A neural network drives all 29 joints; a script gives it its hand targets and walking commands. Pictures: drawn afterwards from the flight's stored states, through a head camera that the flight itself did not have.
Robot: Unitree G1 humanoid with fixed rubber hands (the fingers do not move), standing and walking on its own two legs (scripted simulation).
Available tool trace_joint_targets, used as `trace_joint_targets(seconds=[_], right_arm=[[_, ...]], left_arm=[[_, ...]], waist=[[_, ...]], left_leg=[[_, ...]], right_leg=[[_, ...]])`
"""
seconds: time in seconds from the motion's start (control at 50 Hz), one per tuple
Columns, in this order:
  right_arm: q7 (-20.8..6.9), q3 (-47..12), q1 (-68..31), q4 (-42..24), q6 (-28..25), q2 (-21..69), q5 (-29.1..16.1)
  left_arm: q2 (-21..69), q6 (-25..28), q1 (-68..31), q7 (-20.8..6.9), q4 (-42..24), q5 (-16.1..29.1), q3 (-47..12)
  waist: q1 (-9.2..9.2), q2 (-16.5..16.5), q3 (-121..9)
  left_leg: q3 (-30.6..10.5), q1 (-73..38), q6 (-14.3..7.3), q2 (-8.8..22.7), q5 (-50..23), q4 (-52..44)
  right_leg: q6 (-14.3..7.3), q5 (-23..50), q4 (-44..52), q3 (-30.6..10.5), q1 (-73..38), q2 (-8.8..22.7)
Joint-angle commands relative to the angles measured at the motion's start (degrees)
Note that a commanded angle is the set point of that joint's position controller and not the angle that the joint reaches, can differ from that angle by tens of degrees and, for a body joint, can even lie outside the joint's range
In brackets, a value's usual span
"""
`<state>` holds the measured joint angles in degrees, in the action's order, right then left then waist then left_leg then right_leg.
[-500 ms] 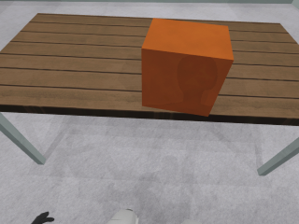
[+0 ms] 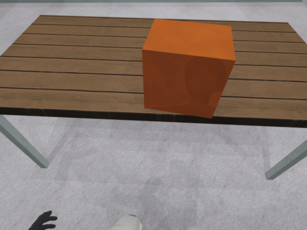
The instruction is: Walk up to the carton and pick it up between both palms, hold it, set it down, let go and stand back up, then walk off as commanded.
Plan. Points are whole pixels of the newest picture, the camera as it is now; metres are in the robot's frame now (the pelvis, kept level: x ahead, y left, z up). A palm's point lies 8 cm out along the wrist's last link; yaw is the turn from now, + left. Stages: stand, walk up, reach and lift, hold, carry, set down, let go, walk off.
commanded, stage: walk up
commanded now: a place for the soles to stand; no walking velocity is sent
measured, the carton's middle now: (184, 70) +0.61 -0.06 +0.05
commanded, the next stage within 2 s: none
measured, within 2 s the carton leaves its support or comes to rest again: neither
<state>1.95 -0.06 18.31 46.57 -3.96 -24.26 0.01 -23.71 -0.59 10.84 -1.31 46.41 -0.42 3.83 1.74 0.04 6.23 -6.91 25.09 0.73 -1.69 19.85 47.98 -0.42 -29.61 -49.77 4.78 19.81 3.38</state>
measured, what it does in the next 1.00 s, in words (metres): stands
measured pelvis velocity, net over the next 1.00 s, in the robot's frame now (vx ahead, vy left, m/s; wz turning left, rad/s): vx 0.01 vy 0.00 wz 0.02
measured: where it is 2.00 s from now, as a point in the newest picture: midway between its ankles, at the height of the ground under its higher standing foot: outside the picture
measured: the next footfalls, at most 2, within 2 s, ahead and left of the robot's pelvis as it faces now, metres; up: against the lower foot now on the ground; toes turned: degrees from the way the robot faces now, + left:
none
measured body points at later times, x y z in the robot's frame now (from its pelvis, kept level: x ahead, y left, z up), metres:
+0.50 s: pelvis +0.01 +0.00 +0.00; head +0.04 +0.01 +0.45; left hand +0.10 +0.33 -0.10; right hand +0.09 -0.31 -0.10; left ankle +0.07 +0.14 -0.70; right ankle +0.01 -0.12 -0.70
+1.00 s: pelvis +0.01 +0.00 +0.00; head +0.03 +0.00 +0.45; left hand +0.11 +0.32 -0.10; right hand +0.09 -0.32 -0.10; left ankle +0.07 +0.14 -0.70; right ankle +0.01 -0.12 -0.70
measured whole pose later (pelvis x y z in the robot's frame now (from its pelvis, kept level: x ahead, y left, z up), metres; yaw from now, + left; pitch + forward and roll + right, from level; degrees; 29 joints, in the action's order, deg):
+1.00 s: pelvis +0.01 +0.00 +0.00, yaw +1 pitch -3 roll +0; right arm 1.9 -0.1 18.3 46.6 -3.9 -23.9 0.0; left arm -23.7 -0.6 10.8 -1.6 46.4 -0.6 3.0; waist 1.6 -0.3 5.4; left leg -6.7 24.7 0.9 -1.7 19.2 46.1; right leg -0.2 -28.2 -48.3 4.9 19.2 3.7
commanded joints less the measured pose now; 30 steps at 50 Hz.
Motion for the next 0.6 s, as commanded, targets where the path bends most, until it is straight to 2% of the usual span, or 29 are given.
trace_joint_targets(seconds=[0.0,0.02,0.04,0.06,0.08,0.1,0.12,0.14,0.16,0.18,0.2,0.22,0.26,0.28,0.3,0.32,0.34,0.36,0.38,0.4,0.42,0.44,0.46,0.48,0.5,0.52,0.54,0.56,0.58], right_arm=[[0.8,4.2,-7.2,-2.7,-0.4,-10.6,0.6],[0.8,4.4,-6.2,-2.6,-0.3,-12.2,0.9],[0.5,4.8,-4.2,-1.8,-0.3,-12.9,1.0],[0.0,4.8,-2.2,-1.5,-0.3,-12.8,0.6],[-0.1,4.8,0.2,-1.1,-0.8,-12.1,0.4],[-0.1,5.0,3.4,0.3,-1.2,-11.8,0.6],[0.1,5.3,4.7,0.9,-1.4,-12.2,0.8],[0.6,5.3,5.8,0.8,-1.8,-12.9,1.2],[0.9,5.8,5.4,0.6,-2.0,-15.6,1.5],[0.9,5.6,3.1,-0.5,-2.2,-17.5,1.9],[0.8,5.7,1.4,-0.7,-2.0,-18.9,1.6],[0.8,5.6,0.6,-1.0,-1.7,-19.0,1.3],[0.9,4.9,-4.2,-1.8,-0.9,-16.8,1.6],[0.7,4.3,-5.3,-1.9,-0.8,-15.3,1.3],[0.6,3.9,-6.1,-2.2,-0.9,-13.9,1.2],[0.4,3.7,-7.7,-2.4,-0.8,-12.0,0.7],[0.5,3.7,-6.9,-2.4,-0.7,-10.4,0.3],[0.7,4.4,-4.9,-2.1,-0.3,-11.3,0.3],[0.6,4.5,-3.4,-1.8,-0.2,-12.4,0.6],[0.3,4.3,-2.5,-1.6,-0.6,-12.1,0.5],[0.2,4.1,-1.0,-1.1,-1.0,-11.8,0.7],[0.2,4.3,1.0,-0.5,-1.5,-11.7,0.7],[0.5,4.7,2.4,0.1,-1.9,-12.4,1.0],[0.9,5.2,4.1,0.1,-2.0,-14.4,1.2],[0.9,5.3,3.6,-0.7,-2.0,-16.2,1.5],[0.8,5.5,2.3,-1.2,-1.9,-18.2,1.6],[0.7,5.2,0.3,-1.2,-1.7,-17.9,1.5],[0.8,5.0,-2.0,-1.5,-1.4,-17.6,1.3],[0.8,4.7,-3.9,-1.7,-1.0,-16.5,1.1]], left_arm=[[-17.1,2.8,4.7,0.6,-0.5,-1.3,4.6],[-18.1,3.1,3.0,0.7,-1.4,-1.3,4.7],[-17.4,3.1,1.1,0.6,-2.3,-0.9,4.6],[-17.0,3.0,-0.4,0.7,-3.1,-1.0,4.3],[-16.9,2.7,-2.6,0.7,-3.7,-0.8,4.0],[-15.9,2.4,-4.4,0.6,-4.6,-0.4,3.7],[-14.4,2.1,-4.6,0.5,-4.6,0.0,3.0],[-12.7,1.8,-3.9,0.5,-4.4,0.3,2.7],[-11.5,1.5,-2.9,0.4,-4.5,0.5,2.6],[-10.2,1.0,-2.1,0.4,-4.6,0.9,2.5],[-11.0,0.7,-1.8,0.5,-4.3,0.8,2.7],[-11.6,0.7,-2.1,0.6,-4.2,0.5,2.9],[-11.5,1.0,0.8,0.5,-2.5,-0.1,3.0],[-12.0,1.5,1.3,0.6,-2.3,-0.4,3.3],[-12.3,2.0,2.6,0.7,-2.1,-0.5,3.3],[-14.5,2.3,3.9,0.7,-1.6,-0.7,3.6],[-16.0,2.7,4.4,0.8,-1.3,-1.1,4.0],[-16.8,2.8,2.3,0.8,-2.0,-0.9,4.2],[-16.4,3.0,-0.1,0.7,-2.6,-0.8,4.1],[-16.2,2.9,-1.0,0.6,-3.1,-0.7,3.7],[-15.9,2.7,-2.5,0.6,-3.5,-0.6,3.3],[-15.0,2.5,-3.4,0.5,-3.8,-0.2,3.0],[-13.7,2.3,-3.4,0.6,-4.3,0.0,2.7],[-12.5,1.8,-3.3,0.6,-4.0,0.5,2.7],[-11.0,1.4,-3.0,0.5,-4.7,0.8,2.7],[-10.8,0.9,-2.1,0.6,-4.6,0.9,2.7],[-10.8,0.8,-2.3,0.6,-4.5,0.5,2.7],[-10.9,1.0,-1.1,0.6,-3.7,0.3,2.7],[-11.6,1.3,0.0,0.5,-2.7,0.1,2.9]], waist=[[3.68,-8.8,-1.8],[2.87,-7.7,-0.5],[1.30,-4.5,-0.3],[0.26,-3.6,-1.0],[-1.29,-6.1,-2.0],[-2.57,-6.1,-4.2],[-3.23,-3.9,-4.6],[-3.48,-0.6,-6.9],[-2.73,5.1,-8.4],[-1.84,5.8,-8.0],[-1.28,6.8,-7.0],[-1.04,6.2,-6.2],[1.10,5.6,-3.7],[1.58,5.6,-4.1],[2.38,4.7,-5.4],[3.13,-0.6,-4.5],[2.89,-4.1,-4.2],[1.84,-5.3,-3.3],[0.34,-4.4,-3.2],[-0.26,-4.8,-3.2],[-1.49,-4.3,-4.4],[-2.38,-3.8,-5.8],[-2.03,-2.1,-7.5],[-2.55,1.0,-9.0],[-2.03,4.1,-10.2],[-1.55,5.4,-9.8],[-0.89,6.3,-7.2],[0.28,5.8,-5.7],[0.91,5.6,-4.2]], left_leg=[[1.5,17.9,-3.0,-3.7,3.2,4.3],[3.4,16.8,-2.2,-1.0,9.7,8.5],[3.1,12.0,-2.1,0.2,9.6,8.5],[4.0,7.1,-2.3,0.8,9.4,6.9],[5.9,3.0,-2.8,1.4,7.0,-0.4],[7.8,-4.4,-3.1,0.1,-1.7,-5.2],[6.5,-8.5,-3.5,-1.3,-6.5,-7.7],[1.7,-10.2,-4.6,-0.1,-12.9,-9.8],[-11.6,-10.9,-7.6,5.9,-15.9,-13.7],[-26.4,-8.5,-12.9,10.7,-11.2,-18.5],[-31.9,-7.6,-15.6,13.1,-7.6,-20.2],[-32.7,-5.7,-15.8,13.6,-3.0,-21.2],[-27.9,0.5,-13.4,10.2,0.8,-20.7],[-24.1,3.6,-11.3,8.6,-3.8,-18.4],[-18.1,6.6,-9.0,6.4,-8.6,-14.1],[-9.2,11.8,-5.3,2.0,-7.9,-7.8],[0.5,12.1,-3.1,-2.0,-7.8,2.1],[4.1,10.9,-2.6,-1.4,2.2,4.5],[4.8,8.5,-2.6,1.0,9.6,5.3],[5.0,5.7,-3.0,1.1,9.7,1.4],[5.9,0.8,-3.5,1.3,2.6,-3.6],[5.0,-5.7,-4.1,0.2,-7.1,-7.0],[1.9,-8.1,-4.7,1.0,-18.9,-7.8],[-5.2,-9.9,-6.8,3.8,-22.8,-9.7],[-18.1,-9.0,-11.2,9.0,-19.5,-14.2],[-27.1,-8.7,-14.9,11.8,-14.0,-17.3],[-30.3,-6.0,-15.8,12.9,-6.5,-19.9],[-29.8,-2.9,-15.4,12.5,-2.1,-20.6],[-27.2,0.8,-13.6,10.9,-0.7,-19.9]], right_leg=[[-10.1,-12.8,30.9,-26.0,-11.7,16.2],[-13.3,-7.2,32.1,-28.9,-8.7,21.6],[-13.6,-1.3,30.3,-25.7,-4.7,20.7],[-13.2,2.6,28.7,-21.9,-2.7,19.5],[-12.0,8.2,24.3,-16.2,-3.2,16.9],[-9.7,12.5,19.5,-10.2,-0.3,13.2],[-7.7,15.8,14.9,-7.5,1.1,10.5],[-5.6,17.8,9.0,-4.5,1.3,7.8],[-3.3,14.6,0.4,-1.9,3.3,3.5],[-1.6,3.2,-2.2,-3.5,5.7,-0.6],[-2.0,-6.2,-1.4,-5.5,5.9,-1.5],[-2.6,-8.1,-0.5,-5.8,5.3,-1.5],[-3.5,-3.4,6.9,-6.6,0.6,-1.7],[-3.8,0.5,10.6,-7.9,-3.7,-0.5],[-4.8,2.2,14.6,-10.2,-7.7,2.3],[-6.4,-0.6,20.6,-13.8,-12.2,6.0],[-9.2,-2.9,26.9,-20.2,-12.0,13.2],[-12.4,0.7,28.2,-23.5,-9.0,18.6],[-13.8,6.0,26.6,-22.4,-6.3,20.2],[-12.9,14.2,24.0,-18.0,-6.3,18.6],[-11.5,18.1,20.2,-13.5,-4.7,16.0],[-8.7,21.2,15.8,-8.9,-2.1,12.1],[-6.5,23.6,10.6,-5.1,-1.7,8.7],[-4.6,21.4,4.0,-2.3,0.2,5.3],[-2.3,10.6,-0.9,-2.3,2.1,0.8],[-1.9,0.5,-0.4,-4.6,3.8,-1.2],[-2.4,-6.0,0.8,-5.6,4.3,-1.6],[-3.0,-5.2,3.4,-5.8,2.6,-1.7],[-3.4,-3.3,7.3,-6.5,-0.3,-1.3]])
